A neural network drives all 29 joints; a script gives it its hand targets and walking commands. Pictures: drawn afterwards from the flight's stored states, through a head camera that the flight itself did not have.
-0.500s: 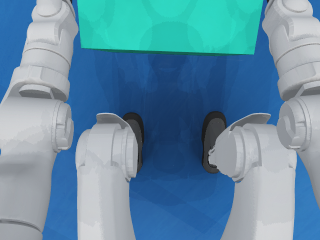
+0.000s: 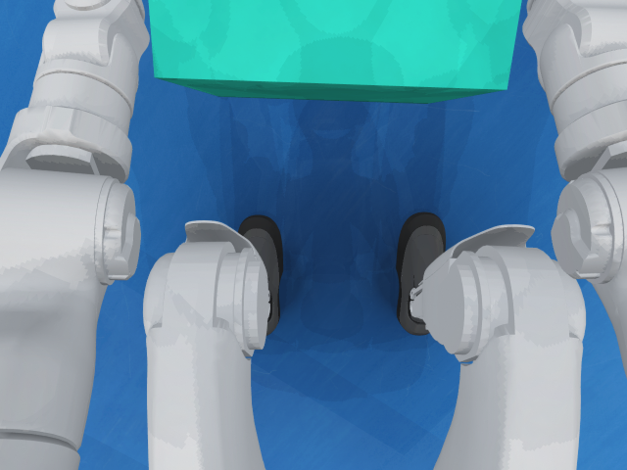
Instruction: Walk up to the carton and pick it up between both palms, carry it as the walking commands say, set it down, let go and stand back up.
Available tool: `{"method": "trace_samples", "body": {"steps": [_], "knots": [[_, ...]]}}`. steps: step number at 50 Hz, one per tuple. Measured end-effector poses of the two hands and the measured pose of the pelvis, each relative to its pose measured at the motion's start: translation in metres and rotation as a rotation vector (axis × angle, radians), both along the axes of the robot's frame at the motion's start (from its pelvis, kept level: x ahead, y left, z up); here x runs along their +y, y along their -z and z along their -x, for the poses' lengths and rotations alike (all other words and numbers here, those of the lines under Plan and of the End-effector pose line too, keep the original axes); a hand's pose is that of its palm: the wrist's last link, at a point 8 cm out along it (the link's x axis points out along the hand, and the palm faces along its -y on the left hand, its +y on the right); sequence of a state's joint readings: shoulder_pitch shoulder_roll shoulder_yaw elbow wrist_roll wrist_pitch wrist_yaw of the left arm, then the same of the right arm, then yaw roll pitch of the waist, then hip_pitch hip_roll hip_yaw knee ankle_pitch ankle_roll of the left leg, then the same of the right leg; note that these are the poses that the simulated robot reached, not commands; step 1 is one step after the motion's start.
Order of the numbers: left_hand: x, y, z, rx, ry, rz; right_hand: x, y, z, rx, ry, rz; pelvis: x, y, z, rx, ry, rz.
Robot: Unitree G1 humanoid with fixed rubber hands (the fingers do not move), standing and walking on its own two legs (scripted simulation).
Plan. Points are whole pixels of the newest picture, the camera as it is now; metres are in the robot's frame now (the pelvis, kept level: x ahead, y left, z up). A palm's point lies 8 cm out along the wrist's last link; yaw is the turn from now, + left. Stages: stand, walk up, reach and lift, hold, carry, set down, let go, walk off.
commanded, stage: reach and lift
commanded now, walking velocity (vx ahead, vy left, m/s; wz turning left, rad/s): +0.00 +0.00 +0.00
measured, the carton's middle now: out of the picture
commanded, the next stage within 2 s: none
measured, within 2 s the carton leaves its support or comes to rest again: neither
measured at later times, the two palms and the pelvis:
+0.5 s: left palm out of the picture +0.55 +0.21 -0.13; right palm out of the picture +0.55 -0.17 -0.13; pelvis +0.01 +0.00 +0.00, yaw +0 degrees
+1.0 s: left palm out of the picture +0.55 +0.21 -0.07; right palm out of the picture +0.55 -0.18 -0.07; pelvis +0.01 +0.00 +0.05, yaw -1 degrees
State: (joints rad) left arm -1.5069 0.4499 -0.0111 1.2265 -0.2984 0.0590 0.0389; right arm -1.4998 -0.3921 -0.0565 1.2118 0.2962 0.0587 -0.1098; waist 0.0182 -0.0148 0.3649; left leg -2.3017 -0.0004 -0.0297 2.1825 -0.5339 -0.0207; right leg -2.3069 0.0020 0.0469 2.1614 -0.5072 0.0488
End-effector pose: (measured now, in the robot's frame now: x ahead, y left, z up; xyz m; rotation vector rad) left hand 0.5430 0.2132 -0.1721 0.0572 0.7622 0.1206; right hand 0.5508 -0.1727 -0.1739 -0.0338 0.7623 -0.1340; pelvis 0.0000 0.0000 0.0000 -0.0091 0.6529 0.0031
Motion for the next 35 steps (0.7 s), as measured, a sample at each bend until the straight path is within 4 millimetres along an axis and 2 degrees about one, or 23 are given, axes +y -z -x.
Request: {"method": "trace_samples", "body": {"steps": [15, 22, 35], "knots": [[-0.002, -0.006, -0.002, -0.014, 0.004, 0.011, -0.001, -0.004, 0.001, -0.016, 0.006, -0.009, 0.0, 0.007, -0.002, -0.003, 0.005, -0.002], [-0.002, -0.029, -0.007, -0.042, -0.002, 0.017, -0.002, -0.028, -0.003, -0.044, 0.013, -0.011, 0.0, 0.0, -0.005, 0.02, 0.004, 0.001], [-0.003, -0.074, -0.006, -0.053, 0.0, 0.02, -0.003, -0.074, -0.002, -0.057, 0.014, -0.006, 0.0, -0.024, -0.008, 0.098, 0.001, 0.003]]}}
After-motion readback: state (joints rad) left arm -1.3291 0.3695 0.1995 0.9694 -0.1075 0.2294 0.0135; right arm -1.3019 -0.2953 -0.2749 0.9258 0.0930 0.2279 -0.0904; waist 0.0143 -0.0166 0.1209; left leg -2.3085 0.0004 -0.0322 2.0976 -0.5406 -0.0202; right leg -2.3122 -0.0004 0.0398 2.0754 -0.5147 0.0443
